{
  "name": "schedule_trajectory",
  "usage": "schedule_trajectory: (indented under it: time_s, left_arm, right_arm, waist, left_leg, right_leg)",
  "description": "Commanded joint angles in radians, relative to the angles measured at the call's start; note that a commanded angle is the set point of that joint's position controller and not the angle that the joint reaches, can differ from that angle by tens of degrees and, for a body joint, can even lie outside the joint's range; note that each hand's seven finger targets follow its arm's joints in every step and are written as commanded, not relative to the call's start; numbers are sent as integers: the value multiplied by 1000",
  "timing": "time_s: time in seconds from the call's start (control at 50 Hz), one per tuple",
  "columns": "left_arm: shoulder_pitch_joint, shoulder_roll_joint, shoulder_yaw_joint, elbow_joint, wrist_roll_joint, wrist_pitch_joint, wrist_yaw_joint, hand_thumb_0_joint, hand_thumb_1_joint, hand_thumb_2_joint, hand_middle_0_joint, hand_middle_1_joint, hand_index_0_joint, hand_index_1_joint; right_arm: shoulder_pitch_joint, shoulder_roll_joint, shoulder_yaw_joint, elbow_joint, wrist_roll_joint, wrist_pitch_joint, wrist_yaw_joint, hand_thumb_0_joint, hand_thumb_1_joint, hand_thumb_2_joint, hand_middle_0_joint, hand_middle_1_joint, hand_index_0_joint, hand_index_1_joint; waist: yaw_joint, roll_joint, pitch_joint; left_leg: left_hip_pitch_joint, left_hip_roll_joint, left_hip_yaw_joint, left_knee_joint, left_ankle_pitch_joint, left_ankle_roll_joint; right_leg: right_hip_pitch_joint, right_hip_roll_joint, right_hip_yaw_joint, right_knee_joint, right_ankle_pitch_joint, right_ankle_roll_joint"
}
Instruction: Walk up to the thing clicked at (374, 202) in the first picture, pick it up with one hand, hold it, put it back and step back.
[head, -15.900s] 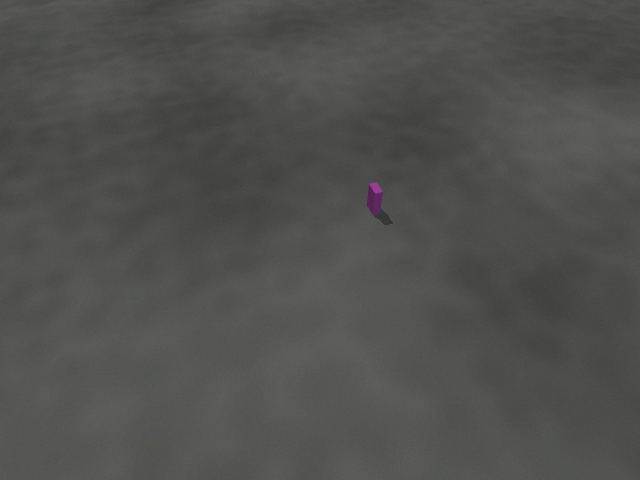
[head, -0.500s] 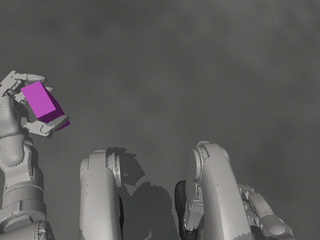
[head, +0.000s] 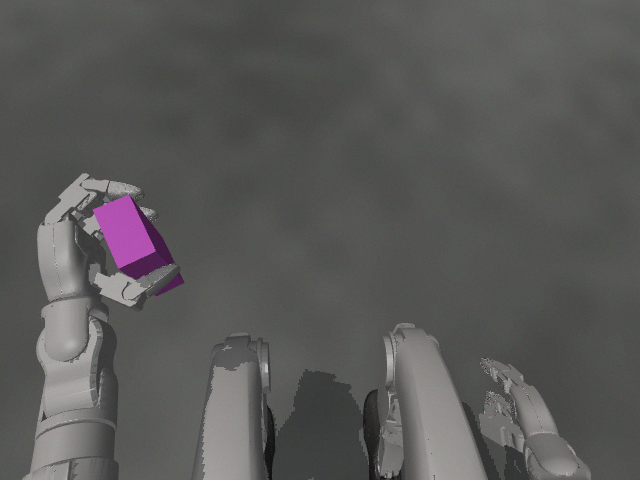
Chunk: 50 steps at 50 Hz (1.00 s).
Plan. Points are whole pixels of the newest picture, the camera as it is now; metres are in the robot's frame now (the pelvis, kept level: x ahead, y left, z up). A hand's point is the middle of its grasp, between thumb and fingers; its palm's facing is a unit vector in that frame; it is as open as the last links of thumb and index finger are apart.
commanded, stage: hold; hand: left
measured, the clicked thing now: (144, 250) +0.38 +0.22 -0.01
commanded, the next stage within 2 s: crouch in 1.90 s
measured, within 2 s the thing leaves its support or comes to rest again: neither
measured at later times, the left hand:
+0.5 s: hand (62, 139) +0.39 +0.21 +0.19, palm faces +0.20 -0.98 -0.04, open 10.7 cm
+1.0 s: hand (33, 28) +0.41 +0.18 +0.26, palm faces +0.21 -0.98 -0.03, open 10.7 cm
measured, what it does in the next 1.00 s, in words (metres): rises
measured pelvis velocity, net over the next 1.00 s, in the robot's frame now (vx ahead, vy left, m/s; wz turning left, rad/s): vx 0.06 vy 0.00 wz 0.03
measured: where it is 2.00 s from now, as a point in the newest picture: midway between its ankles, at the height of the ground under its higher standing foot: (321, 471)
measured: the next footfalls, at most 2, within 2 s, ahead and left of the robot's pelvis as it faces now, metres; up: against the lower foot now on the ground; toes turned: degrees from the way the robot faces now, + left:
none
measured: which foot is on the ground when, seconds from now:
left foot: down 0.00-1.00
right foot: down 0.00-1.00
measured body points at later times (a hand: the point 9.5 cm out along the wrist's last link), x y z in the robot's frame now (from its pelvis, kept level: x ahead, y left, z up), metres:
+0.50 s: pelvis +0.04 +0.01 +0.16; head +0.15 +0.03 +0.59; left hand +0.38 +0.26 +0.19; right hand +0.20 -0.24 +0.05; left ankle +0.07 +0.12 -0.45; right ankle +0.09 -0.13 -0.45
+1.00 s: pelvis +0.06 +0.00 +0.22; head +0.14 +0.01 +0.66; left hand +0.39 +0.24 +0.26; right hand +0.20 -0.24 +0.11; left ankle +0.07 +0.12 -0.45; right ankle +0.09 -0.13 -0.45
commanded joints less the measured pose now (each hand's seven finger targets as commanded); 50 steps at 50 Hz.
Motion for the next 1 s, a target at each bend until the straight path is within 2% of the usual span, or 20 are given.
schedule_trajectory:
  time_s: [0.0, 0.04, 0.08, 0.1, 0.18, 0.2, 0.22, 0.26, 0.3, 0.4, 0.44, 0.48, 0.54, 0.56, 0.62, 0.64, 0.7, 0.86, 0.88, 0.98]
  left_arm:
    - [-157, 170, 55, -296, -17, -20, 48, 0, -119, 1183, -1246, -1458, -1288, -1439]
    - [-158, 162, 34, -357, -9, -5, 62, 0, -115, 1184, -1255, -1464, -1298, -1444]
    - [-118, 97, -34, -334, 2, 21, 70, 0, -110, 1197, -1256, -1474, -1298, -1455]
    - [-96, 112, -14, -317, 8, 30, 78, 0, -99, 1206, -1259, -1479, -1301, -1461]
    - [-103, 123, -26, -356, 21, 35, 81, 0, -102, 1186, -1256, -1463, -1295, -1445]
    - [-48, 111, -16, -273, 21, 44, 81, 0, -76, 1199, -1267, -1475, -1308, -1456]
    - [-33, 118, -1, -263, 21, 43, 81, 0, -73, 1206, -1266, -1476, -1307, -1457]
    - [-83, 107, -26, -327, 18, 29, 75, 0, -75, 1159, -1277, -1460, -1319, -1438]
    - [-60, 78, -46, -259, 22, 34, 73, 0, -60, 1153, -1281, -1450, -1321, -1430]
    - [-122, 70, -76, -254, 37, 14, 73, 0, -74, 1116, -1283, -1418, -1315, -1403]
    - [-111, 89, -53, -253, 41, 11, 78, 0, -68, 1094, -1251, -1390, -1284, -1373]
    - [-141, 81, -60, -277, 42, 0, 81, 0, -81, 1079, -1238, -1375, -1271, -1358]
    - [-92, 34, -89, -203, 45, 4, 86, 0, -70, 1089, -1251, -1380, -1280, -1368]
    - [-120, 58, -74, -218, 48, -2, 91, 0, -81, 1083, -1244, -1369, -1270, -1359]
    - [-124, 32, -97, -221, 46, -4, 93, 0, -101, 1071, -1227, -1353, -1252, -1344]
    - [-96, 39, -80, -199, 47, -3, 96, 0, -93, 1078, -1230, -1355, -1254, -1348]
    - [-133, 32, -100, -191, 54, -9, 99, 0, -78, 1088, -1238, -1367, -1263, -1358]
    - [-141, 19, -91, -167, 49, -21, 97, 0, -68, 1107, -1216, -1360, -1239, -1355]
    - [-149, 27, -96, -180, 55, -23, 98, 0, -59, 1097, -1200, -1349, -1224, -1342]
    - [-148, 16, -98, -146, 52, -31, 96, 0, -22, 1093, -1202, -1340, -1223, -1334]
  right_arm:
    - [69, -157, -65, -106, 16, -45, -26, 0, -907, -893, 200, 299, 200, 299]
    - [79, -152, -68, -108, 17, -47, -34, 0, -911, -894, 200, 299, 200, 299]
    - [85, -143, -65, -104, 18, -53, -41, 0, -909, -894, 200, 300, 200, 300]
    - [95, -143, -68, -102, 17, -55, -45, 0, -907, -894, 200, 300, 200, 300]
    - [105, -135, -65, -99, 16, -63, -50, 0, -912, -894, 201, 300, 200, 300]
    - [116, -129, -62, -93, 15, -64, -54, 0, -909, -893, 201, 300, 200, 300]
    - [117, -130, -60, -88, 15, -66, -54, 0, -906, -893, 201, 300, 200, 300]
    - [118, -123, -57, -88, 12, -72, -50, 0, -907, -891, 201, 300, 200, 300]
    - [128, -125, -55, -80, 8, -77, -50, 0, -908, -892, 201, 300, 200, 300]
    - [128, -117, -54, -78, 0, -91, -46, 0, -917, -894, 200, 300, 200, 300]
    - [137, -117, -52, -75, -3, -94, -47, 0, -914, -893, 200, 300, 200, 300]
    - [148, -114, -51, -68, -8, -92, -45, 0, -917, -894, 200, 300, 200, 300]
    - [144, -109, -47, -68, -12, -94, -43, 0, -917, -895, 200, 300, 200, 300]
    - [137, -107, -46, -65, -13, -93, -44, 0, -918, -895, 200, 300, 200, 300]
    - [148, -105, -44, -68, -17, -96, -45, 0, -917, -895, 200, 300, 200, 300]
    - [147, -104, -45, -65, -17, -95, -45, 0, -916, -895, 200, 300, 200, 300]
    - [153, -103, -43, -60, -21, -92, -44, 0, -914, -894, 200, 300, 200, 300]
    - [169, -89, -40, -49, -31, -86, -49, 0, -911, -896, 200, 300, 199, 300]
    - [168, -86, -37, -47, -31, -83, -48, 0, -911, -895, 200, 300, 200, 300]
    - [147, -88, -40, -47, -31, -79, -45, 0, -908, -895, 200, 300, 199, 300]
  waist:
    - [-2, 58, -542]
    - [-8, 84, -562]
    - [-21, 64, -497]
    - [-20, 49, -496]
    - [-13, 56, -479]
    - [-25, 14, -443]
    - [-14, 6, -411]
    - [-5, 55, -435]
    - [-20, 42, -369]
    - [-15, 63, -320]
    - [2, 67, -327]
    - [1, 85, -346]
    - [0, 57, -288]
    - [3, 49, -293]
    - [-2, 37, -296]
    - [6, 35, -275]
    - [-1, 32, -253]
    - [-6, 2, -258]
    - [5, 14, -252]
    - [9, 11, -201]
  left_leg:
    - [466, -29, 7, -385, 109, 28]
    - [553, -27, 6, -431, 150, 23]
    - [597, -22, -5, -479, 169, 18]
    - [614, -24, 1, -492, 204, 20]
    - [725, -24, -2, -571, 268, 18]
    - [711, -23, 4, -577, 298, 23]
    - [716, -24, 4, -601, 300, 23]
    - [801, -23, 5, -640, 325, 18]
    - [821, -16, -3, -680, 343, 14]
    - [909, -14, -5, -784, 276, 10]
    - [962, -13, -3, -815, 310, 6]
    - [1022, -8, -11, -843, 371, -2]
    - [1039, -8, -9, -886, 360, -1]
    - [1032, -11, 1, -891, 345, 4]
    - [1072, -16, 15, -920, 376, 4]
    - [1073, -15, 13, -938, 373, 4]
    - [1110, -12, 11, -971, 389, 0]
    - [1161, -19, 35, -1012, 470, 5]
    - [1164, -22, 39, -1021, 474, 4]
    - [1199, -21, 41, -1070, 428, 2]
  right_leg:
    - [453, 37, 13, -347, 117, -37]
    - [506, 36, 16, -391, 155, -37]
    - [524, 36, 9, -432, 174, -37]
    - [566, 38, 9, -459, 204, -35]
    - [666, 42, 3, -534, 260, -36]
    - [708, 43, 3, -555, 297, -32]
    - [720, 44, 3, -572, 295, -33]
    - [754, 43, 6, -601, 312, -36]
    - [765, 45, -2, -628, 324, -36]
    - [823, 44, 2, -724, 274, -35]
    - [867, 44, 2, -754, 301, -35]
    - [892, 48, -6, -763, 343, -37]
    - [925, 49, -9, -807, 338, -35]
    - [951, 49, -5, -826, 333, -34]
    - [1017, 50, -4, -866, 372, -31]
    - [1019, 51, -7, -873, 366, -32]
    - [1045, 56, -12, -900, 375, -33]
    - [1177, 53, 3, -971, 474, -26]
    - [1193, 50, 6, -980, 481, -25]
    - [1199, 53, 1, -1022, 432, -27]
